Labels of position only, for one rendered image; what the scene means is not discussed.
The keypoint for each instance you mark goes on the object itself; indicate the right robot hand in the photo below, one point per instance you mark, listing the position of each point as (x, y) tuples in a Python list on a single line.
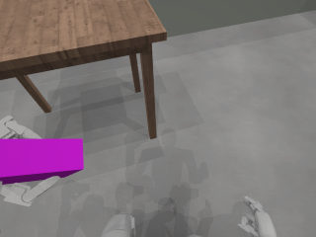
[(261, 224)]

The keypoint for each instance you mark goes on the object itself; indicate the left robot hand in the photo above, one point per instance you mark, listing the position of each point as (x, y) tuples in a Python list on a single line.
[(19, 193)]

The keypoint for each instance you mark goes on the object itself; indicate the sponge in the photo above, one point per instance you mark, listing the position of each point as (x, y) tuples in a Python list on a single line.
[(36, 159)]

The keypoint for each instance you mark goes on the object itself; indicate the table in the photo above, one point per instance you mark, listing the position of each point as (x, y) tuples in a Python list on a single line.
[(43, 35)]

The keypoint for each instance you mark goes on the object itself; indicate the robot left thigh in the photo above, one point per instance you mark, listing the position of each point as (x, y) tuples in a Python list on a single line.
[(120, 225)]

